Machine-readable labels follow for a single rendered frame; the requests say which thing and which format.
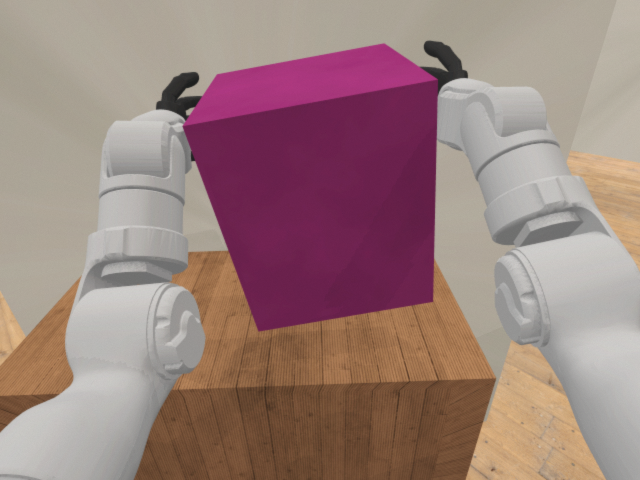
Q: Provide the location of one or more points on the left robot upper arm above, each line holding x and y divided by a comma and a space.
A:
126, 346

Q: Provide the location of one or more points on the robot right forearm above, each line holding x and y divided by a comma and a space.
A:
530, 193

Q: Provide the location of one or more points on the robot left hand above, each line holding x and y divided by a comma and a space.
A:
172, 92

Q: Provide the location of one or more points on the right robot upper arm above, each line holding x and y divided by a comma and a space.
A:
577, 299

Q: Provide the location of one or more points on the robot left forearm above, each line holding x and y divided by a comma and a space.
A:
139, 238

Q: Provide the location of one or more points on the pedestal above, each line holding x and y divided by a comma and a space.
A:
397, 394

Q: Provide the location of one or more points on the robot right hand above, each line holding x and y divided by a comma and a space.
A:
449, 60

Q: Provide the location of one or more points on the carton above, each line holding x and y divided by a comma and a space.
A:
321, 172

